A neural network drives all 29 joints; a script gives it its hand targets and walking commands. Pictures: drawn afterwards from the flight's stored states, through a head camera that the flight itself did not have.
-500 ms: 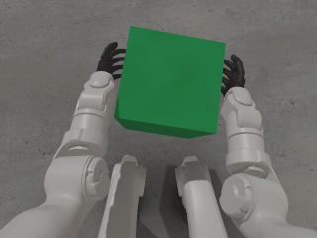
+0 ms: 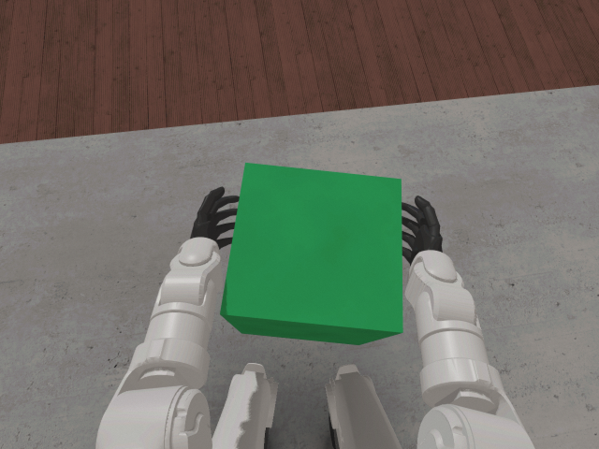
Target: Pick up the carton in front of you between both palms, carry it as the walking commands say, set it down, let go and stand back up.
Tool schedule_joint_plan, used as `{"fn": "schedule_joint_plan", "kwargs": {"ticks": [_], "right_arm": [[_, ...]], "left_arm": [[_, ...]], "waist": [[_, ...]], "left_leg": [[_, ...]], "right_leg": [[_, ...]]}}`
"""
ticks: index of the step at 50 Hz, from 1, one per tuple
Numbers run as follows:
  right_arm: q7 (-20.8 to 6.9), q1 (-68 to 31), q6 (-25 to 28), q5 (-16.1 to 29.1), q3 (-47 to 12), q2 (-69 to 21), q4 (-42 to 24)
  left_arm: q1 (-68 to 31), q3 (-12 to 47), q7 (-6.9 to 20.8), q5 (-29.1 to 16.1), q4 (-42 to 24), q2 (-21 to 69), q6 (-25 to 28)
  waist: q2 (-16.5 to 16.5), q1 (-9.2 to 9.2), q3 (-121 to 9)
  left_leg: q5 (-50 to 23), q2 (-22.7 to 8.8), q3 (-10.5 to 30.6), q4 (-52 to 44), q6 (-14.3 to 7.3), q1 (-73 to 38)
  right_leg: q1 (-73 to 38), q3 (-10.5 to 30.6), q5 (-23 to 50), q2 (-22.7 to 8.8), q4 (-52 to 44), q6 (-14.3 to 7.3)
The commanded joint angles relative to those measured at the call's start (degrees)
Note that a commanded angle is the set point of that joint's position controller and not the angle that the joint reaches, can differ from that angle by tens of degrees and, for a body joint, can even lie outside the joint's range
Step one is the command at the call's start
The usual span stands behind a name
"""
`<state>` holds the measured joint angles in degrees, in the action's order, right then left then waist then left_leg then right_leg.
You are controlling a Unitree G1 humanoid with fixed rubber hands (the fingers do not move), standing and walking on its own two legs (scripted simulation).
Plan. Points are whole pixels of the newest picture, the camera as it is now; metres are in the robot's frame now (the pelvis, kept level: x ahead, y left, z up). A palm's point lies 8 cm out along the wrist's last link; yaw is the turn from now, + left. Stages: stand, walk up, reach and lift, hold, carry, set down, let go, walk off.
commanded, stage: reach and lift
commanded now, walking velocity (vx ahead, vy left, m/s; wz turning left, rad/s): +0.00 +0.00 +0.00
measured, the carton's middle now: (310, 267) +0.40 -0.01 -0.12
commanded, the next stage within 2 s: hold in 1.74 s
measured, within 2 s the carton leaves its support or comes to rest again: neither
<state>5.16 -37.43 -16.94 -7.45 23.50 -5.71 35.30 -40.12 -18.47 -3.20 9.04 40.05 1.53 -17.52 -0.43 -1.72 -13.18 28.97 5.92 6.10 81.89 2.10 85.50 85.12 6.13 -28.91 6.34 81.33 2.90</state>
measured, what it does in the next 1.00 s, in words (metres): rises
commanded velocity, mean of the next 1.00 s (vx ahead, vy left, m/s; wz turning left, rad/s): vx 0.00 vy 0.00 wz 0.00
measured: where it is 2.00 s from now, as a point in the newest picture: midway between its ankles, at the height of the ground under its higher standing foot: outside the picture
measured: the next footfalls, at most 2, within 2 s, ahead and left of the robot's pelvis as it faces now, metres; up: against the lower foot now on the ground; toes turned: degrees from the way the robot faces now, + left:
none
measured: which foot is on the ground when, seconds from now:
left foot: down 0.00-1.00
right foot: down 0.00-1.00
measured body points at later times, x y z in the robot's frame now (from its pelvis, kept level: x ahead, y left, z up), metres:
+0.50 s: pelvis +0.05 +0.00 +0.13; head +0.10 +0.00 +0.58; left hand +0.38 +0.15 +0.10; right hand +0.38 -0.16 +0.11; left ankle +0.07 +0.12 -0.57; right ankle +0.07 -0.13 -0.57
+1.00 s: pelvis +0.05 +0.00 +0.17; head +0.02 +0.00 +0.62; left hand +0.35 +0.15 +0.18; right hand +0.36 -0.15 +0.19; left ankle +0.07 +0.12 -0.57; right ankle +0.07 -0.13 -0.57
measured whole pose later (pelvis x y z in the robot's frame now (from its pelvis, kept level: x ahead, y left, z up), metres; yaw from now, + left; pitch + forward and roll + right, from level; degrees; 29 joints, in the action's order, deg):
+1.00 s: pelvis +0.05 +0.00 +0.17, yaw +1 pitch -4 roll +0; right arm 0.2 -18.1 -34.5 -16.8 17.6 -9.5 23.9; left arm -16.9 -16.3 -0.5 16.6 23.5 9.1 -35.3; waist -0.2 -0.1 -1.5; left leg 13.0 2.8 8.2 26.8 0.6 10.1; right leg 10.0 8.1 -13.1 2.9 26.8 0.5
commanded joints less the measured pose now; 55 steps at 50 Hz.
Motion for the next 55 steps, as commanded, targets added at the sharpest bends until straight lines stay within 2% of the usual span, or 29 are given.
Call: {"fn": "schedule_joint_plan", "kwargs": {"ticks": [1,9,19,26,34,39,43,49,55], "right_arm": [[-14.3,-30.6,-0.28,5.94,-34.45,-60.34,3.56],[-14.48,-21.3,0.91,3.85,-34.41,-60.17,3.87],[-15.19,-10.84,0.28,3.06,-37.39,-59.85,1.18],[-16.17,-4.87,-3.82,3.88,-40.36,-59.78,-2.96],[-17.53,0.1,-11.57,5.77,-43.7,-60.15,-9.99],[-18.22,0.49,-15.95,4.38,-40.26,-58.55,-10.03],[-18.87,-2.77,-17.08,2.83,-36.26,-58.21,-8.19],[-19.58,-9.39,-16.87,3.55,-37.13,-60.38,-8.88],[-19.78,-10.85,-17.14,3.28,-37.13,-60.0,-8.77]], "left_arm": [[-30.94,30.0,13.05,-7.2,-1.19,62.32,1.77],[-22.2,30.38,12.94,-5.96,-2.19,62.26,2.92],[-11.85,33.57,13.02,-5.59,-6.34,62.86,2.11],[-5.84,36.51,13.97,-6.51,-10.71,63.02,-1.97],[-1.22,39.43,15.21,-8.1,-18.78,62.23,-9.97],[-0.64,36.2,15.89,-7.1,-18.98,61.05,-14.58],[-4.23,32.74,16.77,-5.59,-17.15,60.91,-15.78],[-11.07,33.63,17.58,-6.34,-17.98,63.02,-15.48],[-11.86,33.33,17.44,-5.94,-17.49,63.04,-15.84]], "waist": [[1.84,0.27,-39.08],[1.57,0.31,-32.58],[1.32,0.74,-24.83],[0.97,1.04,-18.13],[0.3,1.59,-9.12],[0.19,1.85,0.22],[0.02,1.56,3.71],[0.18,1.48,-0.1],[0.55,1.88,-0.86]], "left_leg": [[-12.71,3.45,-5.59,-14.14,-1.15,-30.2],[-16.96,2.42,-3.49,-24.28,-1.48,-40.44],[-24.89,0.92,-1.22,-37.39,-1.61,-55.58],[-29.93,-0.08,-0.62,-46.44,-1.42,-66.2],[-31.79,-0.67,-1.31,-55.87,-1.24,-76.42],[-25.34,-0.91,-1.6,-60.1,-1.56,-77.61],[-19.32,-1.14,-1.96,-60.61,-1.81,-76.62],[-18.28,-1.2,-2.34,-59.61,-1.98,-77.64],[-17.97,-1.3,-2.46,-59.94,-1.86,-78.37]], "right_leg": [[-26.8,-6.17,12.87,3.51,-13.71,-1.07],[-37.7,-3.96,16.99,2.29,-23.46,-1.6],[-53.26,-1.75,24.39,0.79,-36.26,-2.21],[-64.81,-0.92,29.86,-0.23,-45.68,-2.13],[-75.96,-0.78,32.9,-1.22,-55.15,-1.7],[-77.17,-1.17,26.28,-1.54,-59.37,-1.85],[-76.12,-1.57,20.11,-1.73,-60.14,-2.3],[-77.51,-2.0,19.08,-1.88,-59.18,-2.4],[-78.11,-2.16,18.48,-1.8,-59.3,-2.44]]}}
